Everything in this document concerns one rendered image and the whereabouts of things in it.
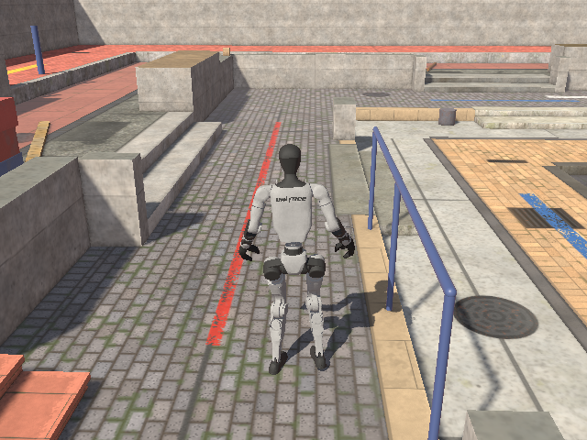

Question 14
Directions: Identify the robot right shin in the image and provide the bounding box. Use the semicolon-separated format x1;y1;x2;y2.
308;295;324;357

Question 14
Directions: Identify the robot right hand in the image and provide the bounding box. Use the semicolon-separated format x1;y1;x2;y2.
335;239;355;259

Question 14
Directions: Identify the robot right upper arm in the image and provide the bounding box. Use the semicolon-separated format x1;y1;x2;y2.
310;183;340;233

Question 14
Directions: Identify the robot left upper arm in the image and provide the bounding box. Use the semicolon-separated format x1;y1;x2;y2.
248;184;272;234

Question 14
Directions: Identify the robot left hand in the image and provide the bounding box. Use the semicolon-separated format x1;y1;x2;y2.
238;245;260;261

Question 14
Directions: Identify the robot left forearm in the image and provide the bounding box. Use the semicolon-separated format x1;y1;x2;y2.
240;220;257;249

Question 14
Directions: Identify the robot right forearm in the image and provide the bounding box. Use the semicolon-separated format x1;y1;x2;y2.
332;218;351;246

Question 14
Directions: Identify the robot head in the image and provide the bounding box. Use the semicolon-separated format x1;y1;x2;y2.
275;144;306;188

